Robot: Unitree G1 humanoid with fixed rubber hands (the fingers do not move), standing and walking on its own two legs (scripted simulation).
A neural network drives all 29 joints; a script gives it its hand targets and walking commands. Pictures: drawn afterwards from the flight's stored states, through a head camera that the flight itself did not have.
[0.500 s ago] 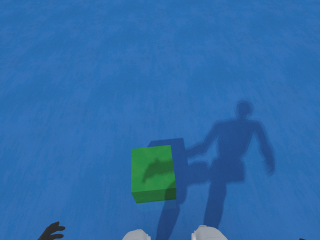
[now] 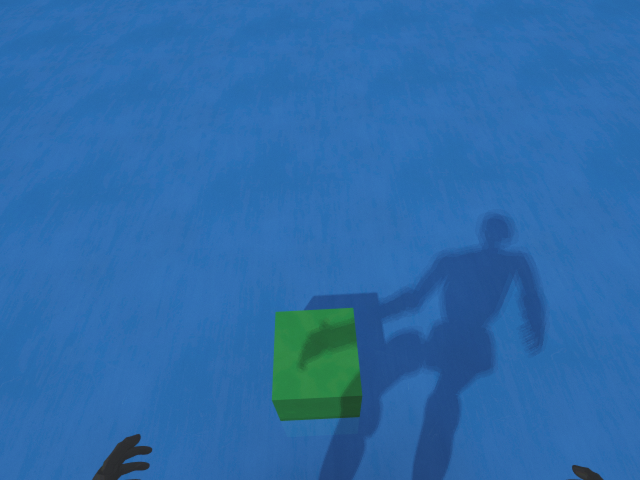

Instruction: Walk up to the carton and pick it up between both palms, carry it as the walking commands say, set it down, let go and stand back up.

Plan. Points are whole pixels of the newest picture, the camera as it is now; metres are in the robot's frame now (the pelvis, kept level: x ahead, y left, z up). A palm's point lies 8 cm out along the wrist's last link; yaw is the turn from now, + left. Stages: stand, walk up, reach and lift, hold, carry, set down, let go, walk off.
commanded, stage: walk up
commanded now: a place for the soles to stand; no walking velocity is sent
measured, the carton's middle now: (317, 364) +0.53 +0.07 -0.67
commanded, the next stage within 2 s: stand in 2.00 s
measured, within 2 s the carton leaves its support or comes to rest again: neither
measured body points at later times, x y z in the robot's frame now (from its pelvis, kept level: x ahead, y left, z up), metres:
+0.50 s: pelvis +0.02 +0.01 +0.01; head +0.03 +0.02 +0.46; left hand +0.11 +0.33 -0.11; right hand +0.15 -0.29 -0.10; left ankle +0.02 +0.13 -0.73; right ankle +0.03 -0.12 -0.73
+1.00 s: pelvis +0.03 +0.02 +0.01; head +0.05 +0.02 +0.45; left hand +0.13 +0.36 -0.10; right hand +0.14 -0.30 -0.11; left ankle +0.02 +0.13 -0.73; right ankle +0.03 -0.12 -0.73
